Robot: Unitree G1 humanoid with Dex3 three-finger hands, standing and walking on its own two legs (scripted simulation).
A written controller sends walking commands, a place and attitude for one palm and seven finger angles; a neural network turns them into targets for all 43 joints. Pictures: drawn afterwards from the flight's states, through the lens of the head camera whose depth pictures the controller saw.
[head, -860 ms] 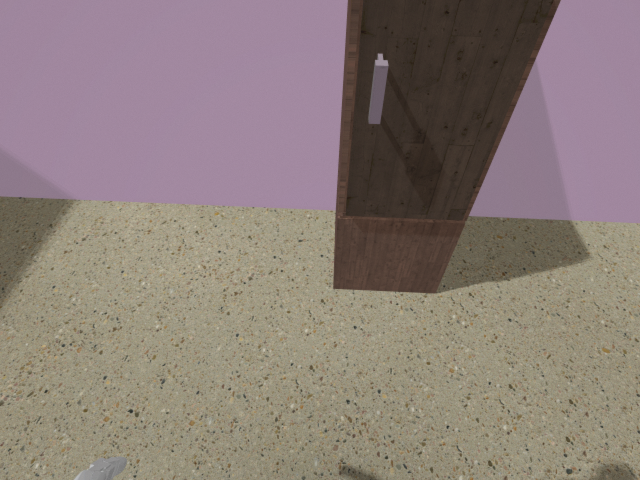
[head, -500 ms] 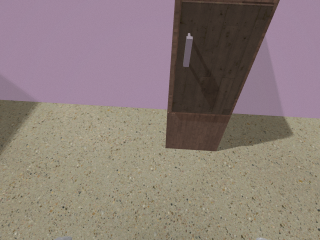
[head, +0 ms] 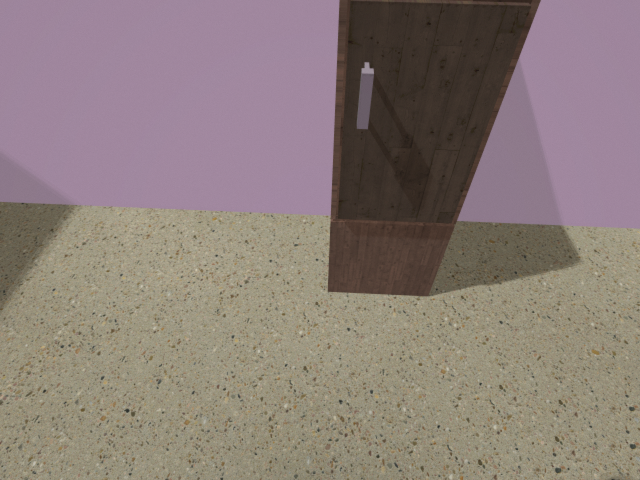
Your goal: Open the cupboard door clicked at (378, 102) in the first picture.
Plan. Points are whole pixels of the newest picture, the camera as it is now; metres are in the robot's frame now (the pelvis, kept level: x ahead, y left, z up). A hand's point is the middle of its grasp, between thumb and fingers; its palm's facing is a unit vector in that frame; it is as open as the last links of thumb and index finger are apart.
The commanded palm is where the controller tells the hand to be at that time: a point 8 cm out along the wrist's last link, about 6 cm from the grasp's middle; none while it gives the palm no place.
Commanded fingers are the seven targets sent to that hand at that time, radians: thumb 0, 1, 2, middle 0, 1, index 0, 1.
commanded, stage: stand and wait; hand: left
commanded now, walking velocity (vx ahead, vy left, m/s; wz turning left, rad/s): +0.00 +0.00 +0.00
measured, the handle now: (364, 95) +0.87 -0.05 +0.06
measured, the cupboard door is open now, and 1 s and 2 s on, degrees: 0 0 0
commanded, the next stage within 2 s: look at it before walking up in 0.02 s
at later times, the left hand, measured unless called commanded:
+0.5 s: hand out of the picture +0.07 +0.24 -0.16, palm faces -0.03 -0.94 -0.33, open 7.4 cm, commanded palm none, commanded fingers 0.00 0.90 0.90 -0.20 -0.30 -0.20 -0.30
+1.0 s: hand out of the picture +0.04 +0.19 -0.18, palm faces -0.05 -0.97 -0.24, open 7.4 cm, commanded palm none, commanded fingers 0.00 0.90 0.90 -0.20 -0.30 -0.20 -0.30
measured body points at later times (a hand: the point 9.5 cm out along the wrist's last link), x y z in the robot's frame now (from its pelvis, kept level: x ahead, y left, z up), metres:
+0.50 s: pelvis +0.00 +0.00 +0.00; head +0.00 +0.00 +0.45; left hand +0.07 +0.29 -0.13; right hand +0.07 -0.30 -0.13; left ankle +0.00 +0.12 -0.75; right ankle +0.00 -0.13 -0.74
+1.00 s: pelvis +0.04 -0.02 -0.01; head +0.03 -0.03 +0.44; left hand +0.04 +0.24 -0.16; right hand +0.05 -0.28 -0.17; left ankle +0.00 +0.12 -0.75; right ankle +0.01 -0.13 -0.75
